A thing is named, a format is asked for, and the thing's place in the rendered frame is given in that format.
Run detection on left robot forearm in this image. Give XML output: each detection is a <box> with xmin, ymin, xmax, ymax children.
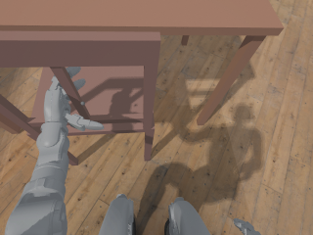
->
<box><xmin>4</xmin><ymin>121</ymin><xmax>70</xmax><ymax>235</ymax></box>

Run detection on robot left upper arm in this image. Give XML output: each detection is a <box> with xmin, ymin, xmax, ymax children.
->
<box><xmin>7</xmin><ymin>199</ymin><xmax>67</xmax><ymax>235</ymax></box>

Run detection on chair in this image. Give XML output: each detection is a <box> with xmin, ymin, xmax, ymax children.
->
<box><xmin>0</xmin><ymin>30</ymin><xmax>161</xmax><ymax>165</ymax></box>

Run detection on robot left hand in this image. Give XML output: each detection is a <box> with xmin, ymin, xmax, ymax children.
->
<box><xmin>43</xmin><ymin>67</ymin><xmax>104</xmax><ymax>131</ymax></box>

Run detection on robot left thigh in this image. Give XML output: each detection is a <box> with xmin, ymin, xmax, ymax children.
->
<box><xmin>98</xmin><ymin>197</ymin><xmax>134</xmax><ymax>235</ymax></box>

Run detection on table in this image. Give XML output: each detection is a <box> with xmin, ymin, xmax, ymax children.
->
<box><xmin>0</xmin><ymin>0</ymin><xmax>284</xmax><ymax>134</ymax></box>

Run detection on robot right thigh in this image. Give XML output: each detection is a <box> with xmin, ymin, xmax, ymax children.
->
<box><xmin>168</xmin><ymin>201</ymin><xmax>210</xmax><ymax>235</ymax></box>

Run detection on robot right hand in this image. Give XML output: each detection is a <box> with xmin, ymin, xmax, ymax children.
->
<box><xmin>233</xmin><ymin>218</ymin><xmax>261</xmax><ymax>235</ymax></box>

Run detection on robot thigh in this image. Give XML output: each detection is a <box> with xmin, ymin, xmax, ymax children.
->
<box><xmin>98</xmin><ymin>197</ymin><xmax>134</xmax><ymax>235</ymax></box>
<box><xmin>168</xmin><ymin>201</ymin><xmax>210</xmax><ymax>235</ymax></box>

